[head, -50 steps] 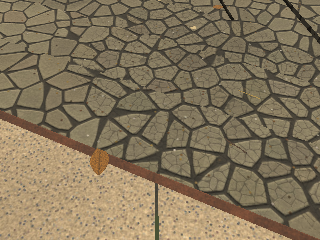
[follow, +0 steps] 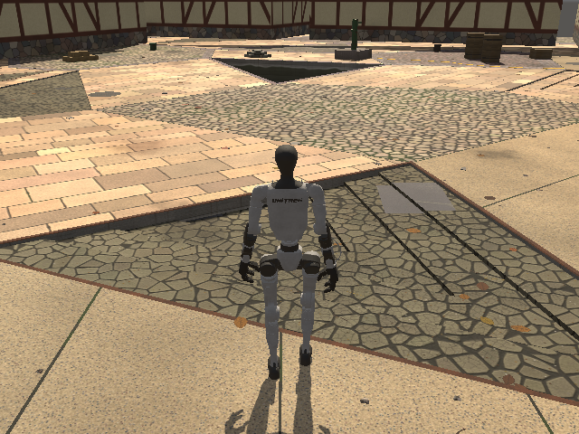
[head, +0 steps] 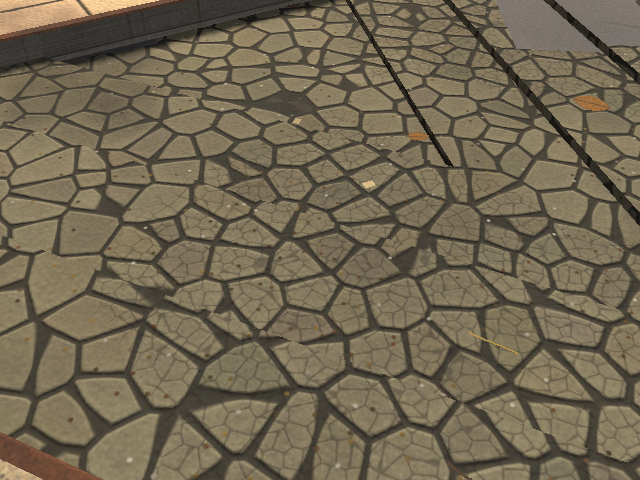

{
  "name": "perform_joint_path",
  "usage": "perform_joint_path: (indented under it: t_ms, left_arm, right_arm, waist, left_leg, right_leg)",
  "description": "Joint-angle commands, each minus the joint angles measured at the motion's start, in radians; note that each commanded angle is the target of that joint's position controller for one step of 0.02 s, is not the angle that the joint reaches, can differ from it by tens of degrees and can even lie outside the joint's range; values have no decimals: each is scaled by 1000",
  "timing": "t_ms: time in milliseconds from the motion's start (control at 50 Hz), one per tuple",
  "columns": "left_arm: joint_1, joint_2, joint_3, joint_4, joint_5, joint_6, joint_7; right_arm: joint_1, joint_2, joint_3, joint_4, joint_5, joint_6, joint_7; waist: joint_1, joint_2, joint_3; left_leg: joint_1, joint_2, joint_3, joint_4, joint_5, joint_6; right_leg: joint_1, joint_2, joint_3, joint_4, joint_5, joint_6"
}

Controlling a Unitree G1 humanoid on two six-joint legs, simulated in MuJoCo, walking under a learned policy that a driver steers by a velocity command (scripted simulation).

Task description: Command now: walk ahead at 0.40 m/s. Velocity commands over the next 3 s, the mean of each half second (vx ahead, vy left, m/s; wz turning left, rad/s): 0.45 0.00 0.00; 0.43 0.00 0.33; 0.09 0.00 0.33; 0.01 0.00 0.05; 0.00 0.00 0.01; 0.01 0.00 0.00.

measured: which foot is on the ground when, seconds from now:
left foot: down 0.00-0.38, up 0.40-0.90, down 0.92-1.00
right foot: up 0.00-0.34, down 0.36-0.92, up 0.94-1.00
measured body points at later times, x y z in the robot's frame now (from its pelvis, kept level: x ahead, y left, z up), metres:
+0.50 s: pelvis +0.21 -0.06 -0.01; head +0.24 -0.07 +0.44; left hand +0.30 +0.19 -0.14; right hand +0.20 -0.31 -0.16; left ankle +0.12 +0.07 -0.66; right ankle +0.24 -0.13 -0.75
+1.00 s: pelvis +0.49 -0.03 -0.05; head +0.54 +0.00 +0.39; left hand +0.43 +0.22 -0.21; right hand +0.67 -0.25 -0.18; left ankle +0.55 +0.03 -0.79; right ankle +0.34 -0.16 -0.66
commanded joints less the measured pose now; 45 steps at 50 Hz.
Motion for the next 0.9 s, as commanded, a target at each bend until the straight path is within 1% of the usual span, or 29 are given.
perform_joint_path:
  t_ms: [20,60,120,200,240,280,300,320,340,360,380,400,420,440,460,480,520,540,560,600,640,680,700,760,800,820,860,880,900]
  left_arm:
    - [-77,79,19,-71,14,-28,-25]
    - [-95,55,16,-73,20,-27,-30]
    - [-201,35,9,-115,15,-24,-29]
    - [-331,22,-6,-171,6,-29,-31]
    - [-346,34,-7,-183,5,-33,-32]
    - [-320,53,-2,-187,5,-40,-29]
    - [-285,64,2,-179,7,-45,-25]
    - [-202,76,11,-155,7,-51,-18]
    - [-50,94,24,-102,10,-62,-10]
    - [122,147,43,-56,28,-76,1]
    - [272,275,73,-38,46,-80,5]
    - [212,237,65,-41,16,-67,-1]
    - [87,198,50,-60,8,-66,-4]
    - [12,134,32,-74,8,-73,-8]
    - [-15,100,21,-72,5,-79,-8]
    - [-22,71,11,-63,-3,-85,-3]
    - [27,63,4,-43,-4,-98,4]
    - [46,83,7,-36,-4,-103,8]
    - [61,99,9,-34,-3,-107,11]
    - [92,99,7,-26,-1,-109,13]
    - [106,92,1,-24,1,-115,16]
    - [120,75,-8,-16,-5,-125,20]
    - [126,82,-9,-11,-6,-128,22]
    - [176,98,-8,15,0,-127,29]
    - [203,110,-6,33,4,-116,40]
    - [206,116,-4,41,4,-107,47]
    - [203,145,4,45,3,-93,60]
    - [178,160,9,40,2,-85,63]
    - [135,152,8,27,-1,-80,62]
  right_arm:
    - [14,-133,-25,-30,8,-29,-2]
    - [66,-112,-21,-19,10,-46,1]
    - [124,-107,-18,-7,4,-56,5]
    - [152,-122,-17,-6,-1,-62,8]
    - [155,-139,-21,-7,-3,-64,10]
    - [131,-157,-26,-9,-6,-66,9]
    - [112,-166,-29,-12,-5,-64,9]
    - [95,-179,-32,-13,-3,-63,9]
    - [79,-183,-33,-13,-1,-57,9]
    - [70,-161,-26,-28,2,-56,11]
    - [167,-55,-3,-66,47,-56,26]
    - [111,-134,-27,-60,20,-61,26]
    - [9,-147,-35,-96,19,-61,29]
    - [-39,-136,-32,-106,19,-66,35]
    - [-57,-118,-35,-106,8,-57,37]
    - [-42,-101,-32,-105,-7,-41,41]
    - [-46,-88,-34,-108,-17,-16,51]
    - [-70,-88,-36,-117,-16,-7,56]
    - [-113,-91,-36,-132,-15,0,61]
    - [-201,-89,-32,-163,-11,6,67]
    - [-261,-86,-27,-184,-6,2,73]
    - [-323,-87,-24,-206,0,-9,77]
    - [-362,-84,-18,-220,0,-13,79]
    - [-458,-88,-10,-257,-2,-10,81]
    - [-485,-100,-11,-275,-11,-8,81]
    - [-482,-102,-13,-278,-17,-9,79]
    - [-394,-121,-22,-254,-32,-20,73]
    - [-271,-144,-32,-218,-38,-25,70]
    - [-123,-172,-47,-163,-44,-34,66]
  waist:
    - [40,109,204]
    - [28,90,169]
    - [-5,100,188]
    - [-47,138,202]
    - [-54,152,193]
    - [-30,158,182]
    - [-10,151,168]
    - [29,145,133]
    - [96,106,63]
    - [161,55,-44]
    - [168,-214,-231]
    - [143,-136,-225]
    - [96,-78,-63]
    - [70,-17,10]
    - [43,-19,63]
    - [14,-46,87]
    - [-3,-54,96]
    - [-11,-48,107]
    - [-8,-41,121]
    - [6,-38,145]
    - [14,-39,144]
    - [23,-34,152]
    - [32,-40,160]
    - [68,-27,191]
    - [75,-18,209]
    - [70,-11,212]
    - [37,-20,151]
    - [-12,-50,92]
    - [-74,-40,34]
  left_leg:
    - [63,274,-331,-317,-265,99]
    - [93,245,-255,-292,-132,96]
    - [111,237,-211,-282,0,111]
    - [91,212,-132,-244,224,112]
    - [102,218,-110,-206,325,111]
    - [124,243,-97,-156,427,99]
    - [123,246,-86,-106,529,90]
    - [121,240,-71,-6,683,79]
    - [92,205,-33,176,752,63]
    - [-70,164,-5,419,580,44]
    - [-424,9,69,854,75,-14]
    - [-508,-20,-77,973,-223,13]
    - [-559,46,-97,986,-134,27]
    - [-526,84,-100,923,-52,31]
    - [-489,111,-94,862,-25,29]
    - [-443,126,-87,806,-12,18]
    - [-418,125,-67,749,6,0]
    - [-447,123,-60,722,31,-6]
    - [-481,127,-59,683,65,-12]
    - [-521,122,-51,586,151,-21]
    - [-517,106,-42,502,274,-14]
    - [-511,90,-35,403,411,-2]
    - [-491,85,-23,342,453,3]
    - [-474,72,15,219,460,21]
    - [-507,63,26,159,404,40]
    - [-503,44,48,129,364,50]
    - [-393,-22,95,101,286,69]
    - [-253,-33,77,99,270,85]
    - [-87,-28,48,30,359,105]
  right_leg:
    - [-335,-57,55,156,80,28]
    - [-337,-67,37,192,130,43]
    - [-374,-88,21,146,180,65]
    - [-273,-77,-19,-34,222,66]
    - [-206,-61,-44,-82,203,45]
    - [-142,-63,-30,-113,180,7]
    - [-72,-43,-44,-137,143,-11]
    - [39,-12,-55,-169,120,-30]
    - [214,17,-71,-234,142,-51]
    - [466,-82,38,-240,101,-88]
    - [796,-411,536,-331,-88,-231]
    - [702,-438,728,-462,-76,-231]
    - [559,-399,555,-463,-70,-202]
    - [423,-363,446,-494,33,-178]
    - [332,-315,356,-518,98,-148]
    - [265,-276,283,-544,142,-124]
    - [242,-251,231,-572,220,-130]
    - [254,-251,200,-587,253,-134]
    - [264,-253,174,-602,275,-133]
    - [274,-240,107,-618,327,-126]
    - [286,-229,43,-604,396,-112]
    - [306,-215,-9,-580,438,-92]
    - [310,-215,-29,-580,432,-83]
    - [388,-236,-47,-583,402,-76]
    - [498,-258,-59,-536,495,-72]
    - [541,-258,-77,-479,631,-64]
    - [577,-249,-97,-289,922,-39]
    - [527,-252,-91,-136,934,-32]
    - [443,-226,-108,72,807,-18]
